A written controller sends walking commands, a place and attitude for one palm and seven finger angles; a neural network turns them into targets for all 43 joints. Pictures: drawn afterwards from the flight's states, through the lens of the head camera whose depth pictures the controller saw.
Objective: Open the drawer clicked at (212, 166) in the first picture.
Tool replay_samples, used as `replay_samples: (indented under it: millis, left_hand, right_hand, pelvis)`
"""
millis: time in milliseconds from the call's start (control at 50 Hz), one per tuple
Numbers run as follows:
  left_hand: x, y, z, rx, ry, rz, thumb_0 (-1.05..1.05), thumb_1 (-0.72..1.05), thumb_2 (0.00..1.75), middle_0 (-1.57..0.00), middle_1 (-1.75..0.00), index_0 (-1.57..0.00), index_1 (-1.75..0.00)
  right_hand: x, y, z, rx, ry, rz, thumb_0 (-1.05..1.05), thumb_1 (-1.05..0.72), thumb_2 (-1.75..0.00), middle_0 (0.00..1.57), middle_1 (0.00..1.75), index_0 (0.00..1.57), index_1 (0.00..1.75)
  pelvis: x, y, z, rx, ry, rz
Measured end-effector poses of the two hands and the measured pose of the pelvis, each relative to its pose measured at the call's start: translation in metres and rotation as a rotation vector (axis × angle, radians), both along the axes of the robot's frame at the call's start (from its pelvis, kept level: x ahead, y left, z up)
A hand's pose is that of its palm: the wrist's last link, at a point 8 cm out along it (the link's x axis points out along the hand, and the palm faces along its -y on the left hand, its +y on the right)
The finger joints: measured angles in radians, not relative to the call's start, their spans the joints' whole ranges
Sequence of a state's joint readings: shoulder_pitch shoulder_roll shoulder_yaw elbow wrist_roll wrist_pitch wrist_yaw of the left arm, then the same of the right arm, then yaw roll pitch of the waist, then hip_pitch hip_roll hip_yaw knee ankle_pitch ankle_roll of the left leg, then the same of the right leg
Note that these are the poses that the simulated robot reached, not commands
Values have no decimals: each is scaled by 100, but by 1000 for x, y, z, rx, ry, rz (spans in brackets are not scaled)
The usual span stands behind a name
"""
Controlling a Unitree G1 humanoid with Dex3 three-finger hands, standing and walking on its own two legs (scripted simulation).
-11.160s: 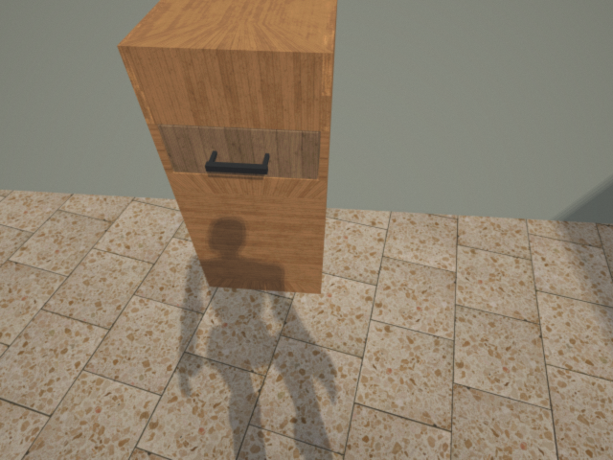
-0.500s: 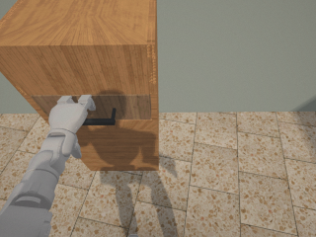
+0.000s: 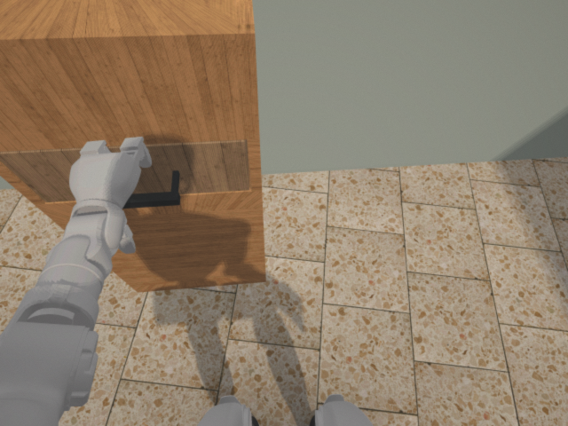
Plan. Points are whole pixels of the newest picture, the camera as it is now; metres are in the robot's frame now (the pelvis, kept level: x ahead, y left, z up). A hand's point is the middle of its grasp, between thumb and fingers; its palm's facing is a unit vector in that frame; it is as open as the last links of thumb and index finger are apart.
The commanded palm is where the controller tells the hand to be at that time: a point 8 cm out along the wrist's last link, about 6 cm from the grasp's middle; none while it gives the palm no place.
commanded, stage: move the hooked fingers above the handle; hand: left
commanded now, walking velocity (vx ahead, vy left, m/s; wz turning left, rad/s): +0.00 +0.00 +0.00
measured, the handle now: (135, 190) +0.50 +0.24 -0.05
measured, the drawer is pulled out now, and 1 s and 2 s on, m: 0.00 0.00 0.00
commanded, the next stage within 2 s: lower the fingers behind the handle in 0.58 s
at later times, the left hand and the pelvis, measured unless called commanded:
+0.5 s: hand (119, 202) +0.45 +0.24 -0.01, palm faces -0.09 -0.05 -0.99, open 13.8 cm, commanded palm +0.44 +0.24 +0.05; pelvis +0.00 +0.00 +0.00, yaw +1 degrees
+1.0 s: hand (124, 205) +0.45 +0.25 -0.03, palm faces -0.09 -0.06 -0.99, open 13.8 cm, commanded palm +0.44 +0.24 +0.03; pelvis +0.01 +0.00 -0.01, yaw +0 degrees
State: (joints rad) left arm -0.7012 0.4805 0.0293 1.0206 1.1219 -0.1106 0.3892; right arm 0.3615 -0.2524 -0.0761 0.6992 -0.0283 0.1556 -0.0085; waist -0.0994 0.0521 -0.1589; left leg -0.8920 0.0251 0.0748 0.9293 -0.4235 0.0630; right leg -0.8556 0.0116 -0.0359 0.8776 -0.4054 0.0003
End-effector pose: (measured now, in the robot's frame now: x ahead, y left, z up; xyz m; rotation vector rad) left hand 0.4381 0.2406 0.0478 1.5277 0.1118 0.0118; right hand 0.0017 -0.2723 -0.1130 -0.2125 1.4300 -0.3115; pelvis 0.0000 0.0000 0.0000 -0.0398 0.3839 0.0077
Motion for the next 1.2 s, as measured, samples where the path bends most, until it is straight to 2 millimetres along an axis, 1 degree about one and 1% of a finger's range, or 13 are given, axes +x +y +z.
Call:
replay_samples:
  millis: [60, 120, 220, 380, 520, 660, 740, 800, 900, 980, 1100, 1200]
  left_hand:
    - [-3, 1, 0, 0, -1, 3, 0, -48, 30, -32, -120, -32, -121]
    - [-7, 1, 1, 4, 0, 2, 0, -48, 30, -32, -120, -32, -121]
    - [-9, -1, 2, 7, 6, 1, 0, -49, 30, -32, -120, -32, -120]
    - [-4, 1, 5, 0, 8, 14, 0, -49, 30, -32, -120, -32, -120]
    - [-7, 4, -1, -7, 29, 2, 0, -49, 30, -32, -120, -31, -120]
    - [-6, 9, -4, -3, 3, 10, 0, -49, 30, -32, -120, -32, -120]
    - [-2, 14, -4, 6, 11, 31, 0, -49, 30, -32, -120, -32, -120]
    - [-1, 14, -6, 1, 32, 30, 0, -49, 30, -32, -120, -31, -120]
    - [0, 8, -15, -18, 56, -6, 0, -49, 30, -32, -120, -31, -120]
    - [0, 7, -22, -22, 32, -27, 0, -49, 30, -32, -120, -31, -120]
    - [-4, 10, -30, -8, -3, 2, 0, -49, 30, -32, -120, -31, -120]
    - [-7, 9, -38, -2, 17, 21, 0, -49, 30, -32, -120, -31, -120]
  right_hand:
    - [-4, 4, 0, 10, 13, -8, 0, -91, -90, 20, 30, 21, 30]
    - [-3, 7, 0, 19, 11, -8, 0, -91, -90, 20, 30, 21, 30]
    - [8, 9, 2, 21, -18, 8, 0, -91, -90, 20, 30, 21, 30]
    - [27, 3, 5, 1, -77, 34, 0, -91, -90, 20, 30, 21, 30]
    - [34, -1, 6, -11, -78, 46, 0, -91, -90, 20, 30, 21, 30]
    - [35, -2, 3, -12, -56, 47, 0, -91, -90, 20, 30, 21, 30]
    - [33, -1, 3, -8, -46, 41, 0, -91, -90, 20, 30, 21, 30]
    - [32, 0, 3, -5, -39, 36, 0, -91, -90, 20, 30, 21, 30]
    - [29, 1, 1, -7, -28, 33, 0, -91, -90, 20, 30, 21, 30]
    - [27, 1, -4, -11, -21, 31, 0, -91, -90, 20, 30, 21, 30]
    - [25, 2, -13, 1, -6, 33, 0, -91, -90, 20, 30, 21, 30]
    - [26, 5, -16, 8, -7, 37, 0, -91, -90, 20, 30, 21, 30]
  pelvis:
    - [1, 1, 1, -1, -6, -2]
    - [1, 2, 3, -2, -15, 1]
    - [-1, 2, 5, -2, -25, 10]
    - [-1, 1, 5, -2, -20, 10]
    - [2, 0, 4, -2, -15, 11]
    - [5, -1, 2, -5, -6, 16]
    - [7, -2, 2, -6, -2, 15]
    - [8, -1, 3, -6, 0, 14]
    - [9, -1, 0, -7, 10, 10]
    - [9, 0, -5, -9, 27, 7]
    - [7, 1, -11, -12, 42, 6]
    - [4, 1, -13, -13, 43, 9]
